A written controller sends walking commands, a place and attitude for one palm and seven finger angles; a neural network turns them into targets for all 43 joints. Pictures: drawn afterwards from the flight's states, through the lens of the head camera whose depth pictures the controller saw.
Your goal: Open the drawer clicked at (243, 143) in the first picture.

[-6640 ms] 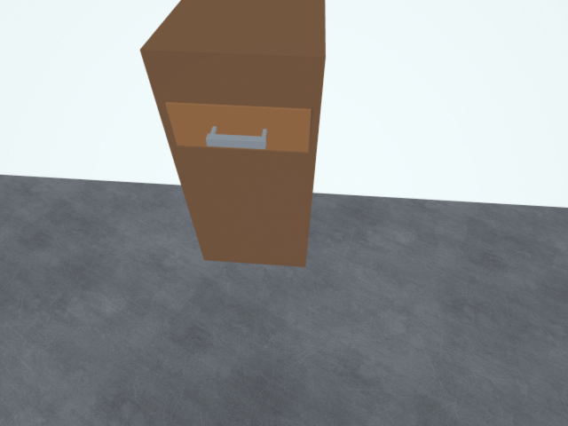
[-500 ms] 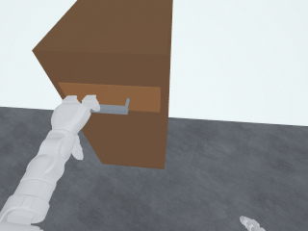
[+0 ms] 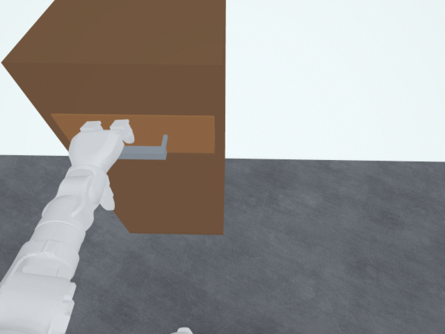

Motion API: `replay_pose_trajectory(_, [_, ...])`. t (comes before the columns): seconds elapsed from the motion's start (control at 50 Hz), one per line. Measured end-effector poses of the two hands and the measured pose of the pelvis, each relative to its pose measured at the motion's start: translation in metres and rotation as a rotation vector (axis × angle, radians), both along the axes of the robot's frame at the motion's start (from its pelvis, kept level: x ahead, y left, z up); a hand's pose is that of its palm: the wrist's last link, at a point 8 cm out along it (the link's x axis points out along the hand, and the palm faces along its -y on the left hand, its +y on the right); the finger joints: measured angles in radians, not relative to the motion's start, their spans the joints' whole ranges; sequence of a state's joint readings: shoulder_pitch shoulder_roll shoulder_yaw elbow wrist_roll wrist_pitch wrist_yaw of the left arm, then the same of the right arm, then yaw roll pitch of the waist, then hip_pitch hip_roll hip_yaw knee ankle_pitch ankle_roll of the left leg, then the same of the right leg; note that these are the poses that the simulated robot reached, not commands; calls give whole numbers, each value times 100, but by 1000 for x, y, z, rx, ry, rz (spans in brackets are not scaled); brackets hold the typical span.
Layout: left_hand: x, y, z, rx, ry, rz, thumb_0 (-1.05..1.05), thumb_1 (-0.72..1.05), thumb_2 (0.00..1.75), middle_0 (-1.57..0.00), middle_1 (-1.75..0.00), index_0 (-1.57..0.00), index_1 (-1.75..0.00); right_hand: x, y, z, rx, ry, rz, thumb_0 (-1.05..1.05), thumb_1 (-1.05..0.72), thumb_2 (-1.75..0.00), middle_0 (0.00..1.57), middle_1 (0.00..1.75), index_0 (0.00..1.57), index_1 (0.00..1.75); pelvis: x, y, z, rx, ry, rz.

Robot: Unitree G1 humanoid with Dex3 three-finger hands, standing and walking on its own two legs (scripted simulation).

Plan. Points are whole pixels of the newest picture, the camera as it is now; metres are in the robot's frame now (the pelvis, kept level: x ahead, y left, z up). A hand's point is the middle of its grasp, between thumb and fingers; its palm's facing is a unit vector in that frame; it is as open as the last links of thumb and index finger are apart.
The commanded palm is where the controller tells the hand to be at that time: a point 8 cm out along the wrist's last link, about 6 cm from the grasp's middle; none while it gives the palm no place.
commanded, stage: move the hooked fingers above the handle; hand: left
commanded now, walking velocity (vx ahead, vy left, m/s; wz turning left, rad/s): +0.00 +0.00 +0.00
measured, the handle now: (135, 145) +0.55 +0.23 -0.06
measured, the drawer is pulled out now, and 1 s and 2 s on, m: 0.00 0.00 0.00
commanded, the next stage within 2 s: lower the fingers behind the handle in 1.20 s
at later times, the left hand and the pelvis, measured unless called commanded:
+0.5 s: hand (122, 151) +0.48 +0.23 +0.00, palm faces -0.07 -0.03 -1.00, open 13.8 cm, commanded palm +0.48 +0.23 +0.06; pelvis -0.01 +0.01 -0.02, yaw -1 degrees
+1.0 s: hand (124, 148) +0.49 +0.22 +0.01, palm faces -0.04 -0.05 -1.00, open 13.8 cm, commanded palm +0.48 +0.22 +0.06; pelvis -0.01 +0.02 -0.02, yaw -1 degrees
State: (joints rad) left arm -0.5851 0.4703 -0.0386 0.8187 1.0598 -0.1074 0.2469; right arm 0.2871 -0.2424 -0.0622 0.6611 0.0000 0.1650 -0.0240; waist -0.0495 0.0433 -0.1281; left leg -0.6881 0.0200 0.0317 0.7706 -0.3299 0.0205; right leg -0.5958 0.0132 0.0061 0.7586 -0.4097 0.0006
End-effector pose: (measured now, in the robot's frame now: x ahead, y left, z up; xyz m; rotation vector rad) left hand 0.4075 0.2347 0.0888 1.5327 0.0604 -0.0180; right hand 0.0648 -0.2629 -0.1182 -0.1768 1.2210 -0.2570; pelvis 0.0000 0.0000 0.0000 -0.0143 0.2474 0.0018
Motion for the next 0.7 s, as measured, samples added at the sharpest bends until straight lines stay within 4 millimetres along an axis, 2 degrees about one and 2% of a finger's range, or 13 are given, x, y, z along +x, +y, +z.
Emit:
replay_pose_trajectory(0.48, [57, -5, -28, 11, 23, 5, 0, -49, 30, -32, -121, -32, -120, -89, -1, -8, -60, 198, -98, 0, -90, -90, 21, 30, 20, 30, -9, 8, -19, -25, 115, -7])
replay_pose_trajectory(0.6, [70, -6, -33, -1, 17, -3, 0, -49, 30, -32, -121, -32, -120, -105, 3, -8, -72, 234, -117, 0, -90, -90, 21, 30, 20, 30, -10, 11, -24, -31, 141, -13])
replay_pose_trajectory(0.7, [70, -5, -34, -9, 3, 2, 0, -49, 30, -32, -120, -32, -120, -112, 8, -10, -58, 257, -126, 0, -90, -90, 21, 30, 20, 30, -9, 13, -25, -33, 146, -21])
